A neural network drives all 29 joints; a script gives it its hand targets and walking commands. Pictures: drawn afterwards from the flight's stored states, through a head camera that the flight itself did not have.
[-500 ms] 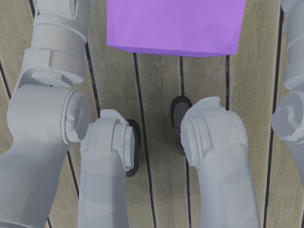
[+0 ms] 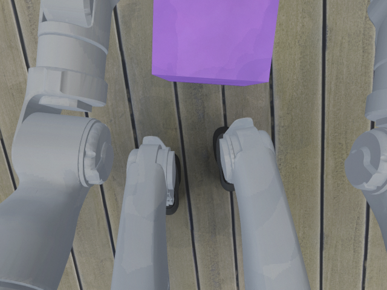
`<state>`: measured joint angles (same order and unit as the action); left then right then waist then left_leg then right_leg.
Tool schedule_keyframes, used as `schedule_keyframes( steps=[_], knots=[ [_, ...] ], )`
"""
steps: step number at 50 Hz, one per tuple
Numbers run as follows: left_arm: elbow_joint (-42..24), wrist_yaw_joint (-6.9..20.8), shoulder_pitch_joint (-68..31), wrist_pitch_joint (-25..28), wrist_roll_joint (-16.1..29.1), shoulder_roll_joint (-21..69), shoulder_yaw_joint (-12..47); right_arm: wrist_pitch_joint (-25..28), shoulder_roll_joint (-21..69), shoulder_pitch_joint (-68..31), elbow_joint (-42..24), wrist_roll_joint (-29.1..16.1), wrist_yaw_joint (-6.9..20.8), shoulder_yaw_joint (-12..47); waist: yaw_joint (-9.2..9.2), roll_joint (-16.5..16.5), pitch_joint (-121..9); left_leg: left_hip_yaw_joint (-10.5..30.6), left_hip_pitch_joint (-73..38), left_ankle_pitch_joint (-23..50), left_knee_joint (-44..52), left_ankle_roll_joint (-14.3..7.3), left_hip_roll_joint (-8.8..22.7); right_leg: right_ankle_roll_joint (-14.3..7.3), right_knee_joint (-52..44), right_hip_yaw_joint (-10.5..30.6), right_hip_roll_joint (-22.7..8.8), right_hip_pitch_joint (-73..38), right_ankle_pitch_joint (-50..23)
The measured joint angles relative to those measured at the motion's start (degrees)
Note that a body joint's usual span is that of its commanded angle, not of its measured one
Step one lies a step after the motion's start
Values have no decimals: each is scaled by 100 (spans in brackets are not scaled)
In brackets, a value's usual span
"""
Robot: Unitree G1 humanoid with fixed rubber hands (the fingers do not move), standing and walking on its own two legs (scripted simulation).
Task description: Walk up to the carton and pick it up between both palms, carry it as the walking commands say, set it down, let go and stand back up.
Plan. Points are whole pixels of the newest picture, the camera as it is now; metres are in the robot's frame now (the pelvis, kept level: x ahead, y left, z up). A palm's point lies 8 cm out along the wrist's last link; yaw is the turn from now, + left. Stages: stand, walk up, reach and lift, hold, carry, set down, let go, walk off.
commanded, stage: set down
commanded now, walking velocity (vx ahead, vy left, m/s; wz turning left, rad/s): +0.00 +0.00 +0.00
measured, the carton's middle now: (211, 27) +0.54 -0.09 -0.35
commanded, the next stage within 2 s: let go in 0.56 s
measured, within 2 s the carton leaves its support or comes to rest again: neither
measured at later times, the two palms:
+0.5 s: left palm out of the picture +0.59 +0.06 +0.06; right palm out of the picture +0.51 -0.30 +0.04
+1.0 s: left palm out of the picture +0.49 +0.13 +0.12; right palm out of the picture +0.40 -0.30 +0.09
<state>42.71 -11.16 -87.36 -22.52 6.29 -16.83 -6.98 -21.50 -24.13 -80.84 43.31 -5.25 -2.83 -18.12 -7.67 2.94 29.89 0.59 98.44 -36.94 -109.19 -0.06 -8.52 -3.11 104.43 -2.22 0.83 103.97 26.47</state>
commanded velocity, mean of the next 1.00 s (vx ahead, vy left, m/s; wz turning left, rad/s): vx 0.00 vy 0.00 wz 0.00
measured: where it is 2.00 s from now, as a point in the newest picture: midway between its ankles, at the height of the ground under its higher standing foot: (198, 181)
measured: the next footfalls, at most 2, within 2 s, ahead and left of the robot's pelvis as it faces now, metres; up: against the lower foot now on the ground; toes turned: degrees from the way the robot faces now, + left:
none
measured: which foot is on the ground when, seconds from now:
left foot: down 0.00-1.00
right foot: down 0.00-1.00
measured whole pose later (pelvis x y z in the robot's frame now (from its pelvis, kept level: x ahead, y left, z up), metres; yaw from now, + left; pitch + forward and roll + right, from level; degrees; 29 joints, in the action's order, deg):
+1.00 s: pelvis +0.03 -0.01 +0.21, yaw -1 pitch +16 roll +2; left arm 20.7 -9.9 -45.2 -23.7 4.6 -14.6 -8.6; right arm -18.8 -24.2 -39.5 24.6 -5.9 5.8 -7.9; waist -7.4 2.0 26.9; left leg 3.9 53.9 -22.2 -60.0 -0.1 -6.8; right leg -2.6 57.7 -0.2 1.6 58.7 14.9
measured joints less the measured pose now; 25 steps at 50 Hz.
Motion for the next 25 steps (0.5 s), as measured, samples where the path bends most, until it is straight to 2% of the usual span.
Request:
schedule_keyframes(
  steps=[11, 25],
  knots=[
    [-465, 45, 345, -238, 0, 0, 0, -219, 0, 472, -493, -72, 41, 73, 0, -11, 0, 90, -1041, 418, 1333, 0, 1, 8, -1264, 83, 10, -1094, -290],
    [-338, 204, 347, -359, 0, 0, -10, -256, -3, 255, -158, -72, 127, 76, -1, -11, -14, 225, -2104, 1142, 3070, 0, 75, 49, -3025, 135, 38, -2239, -949]
  ],
)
